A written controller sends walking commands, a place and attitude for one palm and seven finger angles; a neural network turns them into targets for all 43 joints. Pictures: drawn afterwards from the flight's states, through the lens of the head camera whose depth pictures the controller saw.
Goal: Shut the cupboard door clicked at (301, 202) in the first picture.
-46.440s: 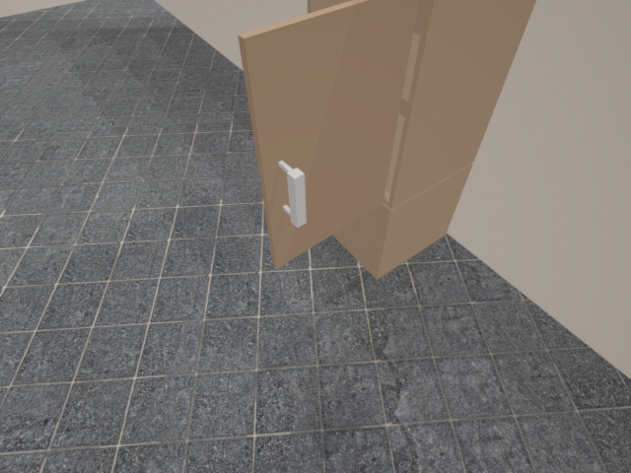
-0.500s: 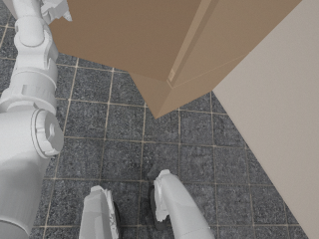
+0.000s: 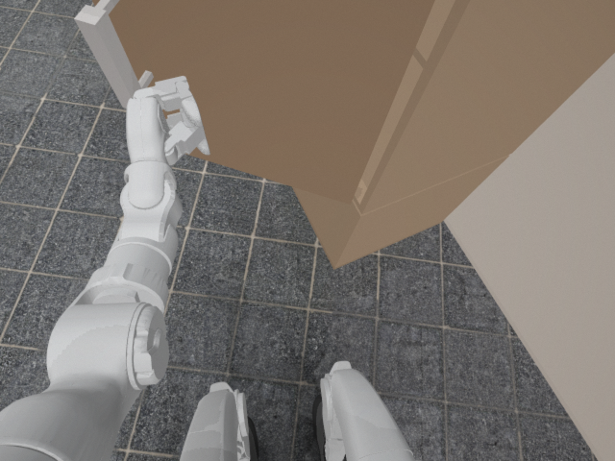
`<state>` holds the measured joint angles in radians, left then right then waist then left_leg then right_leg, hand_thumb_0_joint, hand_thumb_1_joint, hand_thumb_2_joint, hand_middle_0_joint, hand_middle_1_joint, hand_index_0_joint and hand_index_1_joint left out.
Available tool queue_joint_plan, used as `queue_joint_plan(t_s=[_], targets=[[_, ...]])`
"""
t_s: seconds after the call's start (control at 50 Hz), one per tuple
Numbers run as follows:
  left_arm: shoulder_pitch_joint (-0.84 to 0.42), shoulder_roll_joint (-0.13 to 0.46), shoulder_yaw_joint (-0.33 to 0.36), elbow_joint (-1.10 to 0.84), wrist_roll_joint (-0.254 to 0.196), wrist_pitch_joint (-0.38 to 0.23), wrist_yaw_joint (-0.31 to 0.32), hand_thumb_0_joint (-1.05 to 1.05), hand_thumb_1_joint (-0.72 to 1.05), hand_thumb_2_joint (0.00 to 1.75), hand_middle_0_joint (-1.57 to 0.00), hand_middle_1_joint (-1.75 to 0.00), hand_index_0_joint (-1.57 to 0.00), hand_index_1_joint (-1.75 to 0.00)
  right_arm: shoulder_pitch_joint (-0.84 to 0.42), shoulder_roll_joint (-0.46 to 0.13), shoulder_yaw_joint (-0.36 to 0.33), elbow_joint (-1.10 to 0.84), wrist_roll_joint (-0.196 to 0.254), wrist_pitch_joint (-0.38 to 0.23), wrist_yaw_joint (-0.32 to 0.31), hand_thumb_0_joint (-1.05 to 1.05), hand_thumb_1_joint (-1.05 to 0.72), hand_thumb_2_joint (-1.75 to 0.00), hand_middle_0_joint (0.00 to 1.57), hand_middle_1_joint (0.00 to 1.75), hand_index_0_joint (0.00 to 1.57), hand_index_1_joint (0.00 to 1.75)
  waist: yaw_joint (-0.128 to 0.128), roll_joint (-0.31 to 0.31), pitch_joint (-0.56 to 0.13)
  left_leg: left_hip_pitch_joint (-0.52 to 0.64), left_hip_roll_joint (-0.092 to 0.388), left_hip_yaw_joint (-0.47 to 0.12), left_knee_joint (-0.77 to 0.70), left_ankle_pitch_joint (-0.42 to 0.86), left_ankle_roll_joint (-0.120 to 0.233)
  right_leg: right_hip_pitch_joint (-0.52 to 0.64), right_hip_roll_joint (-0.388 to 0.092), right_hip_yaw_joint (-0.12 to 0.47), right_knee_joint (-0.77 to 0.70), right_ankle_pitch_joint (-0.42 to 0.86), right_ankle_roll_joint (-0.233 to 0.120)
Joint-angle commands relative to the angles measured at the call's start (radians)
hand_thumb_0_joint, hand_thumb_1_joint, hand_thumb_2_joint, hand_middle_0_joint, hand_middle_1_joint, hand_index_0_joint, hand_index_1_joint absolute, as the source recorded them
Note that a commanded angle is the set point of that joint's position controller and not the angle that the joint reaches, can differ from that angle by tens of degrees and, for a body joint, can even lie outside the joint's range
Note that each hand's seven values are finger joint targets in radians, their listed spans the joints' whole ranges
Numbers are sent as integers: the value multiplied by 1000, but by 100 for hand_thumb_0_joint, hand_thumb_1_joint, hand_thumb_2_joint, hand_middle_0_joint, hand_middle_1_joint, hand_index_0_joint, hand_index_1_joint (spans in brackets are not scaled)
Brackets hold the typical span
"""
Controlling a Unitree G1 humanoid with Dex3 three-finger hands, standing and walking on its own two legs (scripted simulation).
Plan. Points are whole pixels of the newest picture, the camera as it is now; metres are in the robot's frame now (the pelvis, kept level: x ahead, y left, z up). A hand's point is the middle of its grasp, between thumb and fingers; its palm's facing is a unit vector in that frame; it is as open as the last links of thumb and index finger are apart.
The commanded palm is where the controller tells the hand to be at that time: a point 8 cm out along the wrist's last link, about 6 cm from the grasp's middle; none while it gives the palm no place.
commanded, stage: pull the fist back off the door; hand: left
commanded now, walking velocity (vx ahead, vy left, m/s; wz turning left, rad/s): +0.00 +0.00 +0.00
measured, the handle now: (123, 53) +0.65 +0.18 +0.04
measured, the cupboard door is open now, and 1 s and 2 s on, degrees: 48 48 48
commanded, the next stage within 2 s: draw the hand back to the body in 0.16 s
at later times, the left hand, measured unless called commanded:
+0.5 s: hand (176, 153) +0.46 +0.10 +0.08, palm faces +0.02 -1.00 -0.06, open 3.1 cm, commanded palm +0.41 +0.16 +0.10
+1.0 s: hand (9, 251) +0.32 +0.18 +0.18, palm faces +0.14 -0.96 -0.23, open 3.2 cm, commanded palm +0.28 +0.24 +0.20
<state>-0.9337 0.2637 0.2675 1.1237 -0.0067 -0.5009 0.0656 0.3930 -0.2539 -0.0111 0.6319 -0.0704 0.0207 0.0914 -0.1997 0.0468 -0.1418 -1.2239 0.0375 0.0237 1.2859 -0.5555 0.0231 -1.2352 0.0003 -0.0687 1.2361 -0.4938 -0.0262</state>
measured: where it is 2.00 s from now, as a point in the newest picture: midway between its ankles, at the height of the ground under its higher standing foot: outside the picture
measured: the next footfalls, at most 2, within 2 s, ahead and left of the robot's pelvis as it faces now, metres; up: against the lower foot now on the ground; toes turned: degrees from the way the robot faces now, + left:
none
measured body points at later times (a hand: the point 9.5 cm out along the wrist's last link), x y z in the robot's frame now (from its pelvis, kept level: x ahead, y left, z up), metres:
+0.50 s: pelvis +0.00 +0.00 +0.03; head +0.12 -0.02 +0.46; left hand +0.46 +0.15 +0.08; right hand +0.04 -0.25 -0.11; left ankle +0.02 +0.11 -0.62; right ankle +0.04 -0.11 -0.62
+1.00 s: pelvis +0.03 +0.00 +0.11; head +0.04 -0.01 +0.56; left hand +0.31 +0.23 +0.19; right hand +0.22 -0.23 +0.03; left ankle +0.02 +0.11 -0.62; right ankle +0.04 -0.11 -0.62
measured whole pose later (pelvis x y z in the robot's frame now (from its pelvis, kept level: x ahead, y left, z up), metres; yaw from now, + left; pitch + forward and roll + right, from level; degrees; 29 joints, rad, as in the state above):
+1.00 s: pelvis +0.03 +0.00 +0.11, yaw +1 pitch +3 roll +0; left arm 0.04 0.26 0.05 0.14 -0.07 -0.11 0.06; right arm 0.18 -0.24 0.02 0.53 0.04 0.04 -0.10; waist 0.01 0.04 -0.04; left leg -0.33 0.00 0.04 0.63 -0.35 0.02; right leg -0.36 -0.01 -0.04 0.63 -0.32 -0.01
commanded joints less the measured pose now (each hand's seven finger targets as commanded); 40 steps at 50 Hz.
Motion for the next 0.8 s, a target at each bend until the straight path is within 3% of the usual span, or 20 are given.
queue_joint_plan(t_s=[0.0, 0.06, 0.1, 0.14, 0.22, 0.26, 0.3, 0.34, 0.36, 0.44, 0.5, 0.64, 0.76, 0.78], targets=[[-454, 84, -53, -242, 6, -102, 11, 0, 90, 90, -130, -150, -130, -150, 159, -155, -65, -33, 9, -2, -20, 0, -90, -90, 20, 30, 20, 30, -33, 47, -567, 390, -28, -65, -130, 373, -4, 344, 23, 43, -148, 369, 10], [-429, 60, -67, -267, -1, -116, 22, 0, 90, 90, -130, -150, -130, -150, 129, -152, -67, -36, 11, 1, -26, 0, -90, -90, 20, 30, 20, 30, -13, 84, -576, 439, -30, -66, -140, 396, -10, 335, 20, 38, -145, 372, 5], [-421, 30, -90, -247, -1, -120, 27, 0, 90, 90, -130, -150, -130, -150, 114, -149, -66, -35, 10, 4, -28, 0, -90, -90, 20, 30, 20, 30, -20, 51, -547, 427, -31, -71, -143, 385, -10, 330, 20, 35, -147, 360, 7], [-435, 38, -87, -212, 6, -121, 38, 0, 90, 90, -130, -150, -130, -150, 108, -151, -63, -30, 9, 6, -34, 0, -90, -90, 20, 30, 20, 30, -34, 28, -509, 401, -32, -71, -142, 360, -6, 313, 20, 35, -146, 344, 8], [-430, 44, -83, -139, 18, -117, 49, 0, 90, 90, -130, -150, -130, -150, 78, -152, -56, -34, 8, 10, -36, 0, -90, -90, 20, 30, 20, 30, -30, 7, -463, 339, -40, -69, -152, 275, -5, 308, 17, 39, -155, 276, 7], [-444, 46, -81, -116, 20, -116, 53, 0, 90, 90, -130, -150, -130, -150, 70, -152, -53, -35, 7, 8, -38, 0, -90, -90, 20, 30, 20, 30, -36, 8, -472, 330, -40, -69, -144, 270, -3, 294, 15, 42, -150, 271, 8], [-355, 134, 1, -205, 6, -119, 48, 0, 90, 90, -130, -150, -130, -150, 62, -155, -54, -73, 13, 12, -37, 0, -90, -90, 20, 30, 20, 30, 38, 23, -587, 369, -46, -54, -167, 314, -7, 414, 16, 54, -152, 322, 3], [-257, 170, 30, -298, -13, -112, 28, 0, 90, 90, -130, -150, -130, -150, 56, -148, -51, -110, 23, 17, -41, 0, -90, -90, 20, 30, 20, 30, 80, 29, -662, 407, -48, -39, -194, 365, -7, 522, 17, 63, -161, 398, 3], [-203, 160, 10, -349, -14, -101, 12, 0, 90, 90, -130, -150, -130, -150, 50, -140, -49, -122, 33, 22, -42, 0, -90, -90, 20, 30, 20, 30, 96, 34, -669, 431, -45, -34, -215, 385, -10, 559, 17, 65, -175, 424, 3], [-46, 104, -49, -524, -75, -27, -38, 0, 90, 90, -130, -150, -130, -150, 42, -132, -50, -161, 67, 21, -64, 0, -90, -90, 20, 30, 20, 30, 92, -84, -574, 450, -43, -13, -301, 341, 3, 700, 23, 73, -285, 432, 14], [42, 81, -71, -652, -129, 2, -72, 0, 90, 90, -130, -150, -130, -150, 16, -127, -48, -164, 86, 4, -89, 0, -90, -90, 20, 30, 20, 30, 96, -128, -476, 474, -46, 3, -365, 283, 9, 754, 20, 82, -375, 378, 24], [288, 53, -134, -723, -164, 37, -155, 0, 90, 90, -130, -150, -130, -150, -49, -126, -33, -162, 106, -42, -116, 0, -90, -90, 20, 30, 20, 30, 123, -44, -232, 602, -45, -1, -492, 222, 6, 722, 13, 61, -492, 248, 14], [501, 94, -94, -943, -216, 92, -203, 0, 90, 90, -116, -135, -116, -135, -135, -113, -21, -217, 119, -70, -125, 0, -90, -90, 20, 30, 20, 30, 187, -10, -235, 721, -40, -10, -573, 349, 3, 847, 9, 40, -512, 381, 4], [549, 147, -150, -999, -103, 154, -123, 0, 90, 90, -113, -132, -113, -132, -182, -88, -32, -230, 120, -33, -146, 0, -90, -90, 20, 30, 20, 30, 205, -31, -270, 790, -38, -2, -630, 366, 1, 912, -14, 86, -566, 362, 1]])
